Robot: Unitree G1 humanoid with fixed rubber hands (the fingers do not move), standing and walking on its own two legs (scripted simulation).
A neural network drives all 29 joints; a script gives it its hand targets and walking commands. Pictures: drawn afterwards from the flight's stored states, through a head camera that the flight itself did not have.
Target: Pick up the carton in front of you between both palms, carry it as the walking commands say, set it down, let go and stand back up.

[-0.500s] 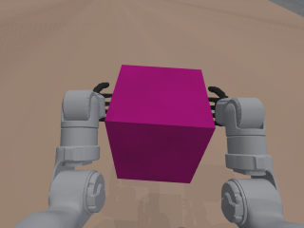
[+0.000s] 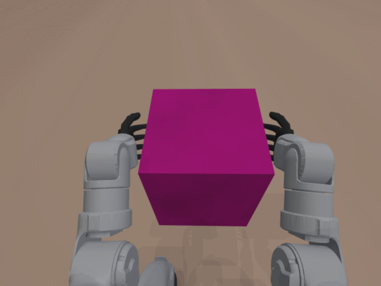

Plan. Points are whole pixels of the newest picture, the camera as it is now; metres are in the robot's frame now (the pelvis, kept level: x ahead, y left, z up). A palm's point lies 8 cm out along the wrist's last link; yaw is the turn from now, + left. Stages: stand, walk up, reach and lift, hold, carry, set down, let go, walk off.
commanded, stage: carry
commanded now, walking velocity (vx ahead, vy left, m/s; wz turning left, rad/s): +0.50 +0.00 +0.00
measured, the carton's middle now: (203, 162) +0.38 +0.01 +0.03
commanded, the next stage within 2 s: none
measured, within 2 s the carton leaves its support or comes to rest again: neither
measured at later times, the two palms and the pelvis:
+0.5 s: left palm (150, 75) +0.60 +0.16 +0.10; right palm (267, 76) +0.59 -0.14 +0.11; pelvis +0.33 +0.02 +0.01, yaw -2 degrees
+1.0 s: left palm (175, 20) +0.89 +0.12 +0.11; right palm (266, 20) +0.90 -0.18 +0.10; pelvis +0.63 -0.03 +0.01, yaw +1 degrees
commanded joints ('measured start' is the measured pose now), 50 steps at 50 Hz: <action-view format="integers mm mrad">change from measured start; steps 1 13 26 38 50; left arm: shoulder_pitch -672 -251 57 -40 91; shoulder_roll -1106 -1152 -943 -1042 -961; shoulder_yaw -682 -818 -862 -833 -836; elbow -118 -334 -508 -433 -448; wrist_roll -439 -361 -346 -377 -361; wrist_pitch -9 -49 12 20 9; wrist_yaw -282 -298 -281 -313 -319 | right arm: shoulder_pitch -579 -231 114 -23 115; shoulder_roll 1108 1166 926 1035 997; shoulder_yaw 683 831 833 852 859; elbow -36 -335 -457 -396 -413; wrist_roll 365 393 374 388 345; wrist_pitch -33 -72 -10 8 -13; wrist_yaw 207 289 309 306 285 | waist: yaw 29 -59 -68 -36 -26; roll -127 36 140 -79 -134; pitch -422 -481 -240 -372 -234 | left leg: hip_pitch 4 937 818 115 70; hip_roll -53 261 162 71 24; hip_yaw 92 -279 8 -61 95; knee -208 -570 -648 277 -261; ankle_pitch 113 325 325 -129 134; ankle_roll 4 147 101 4 -27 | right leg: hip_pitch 433 -480 -398 170 279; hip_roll -215 -119 -94 -369 -281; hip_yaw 137 103 -73 289 24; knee -19 663 125 -223 -269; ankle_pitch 809 -4 292 107 362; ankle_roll -85 84 89 -53 -45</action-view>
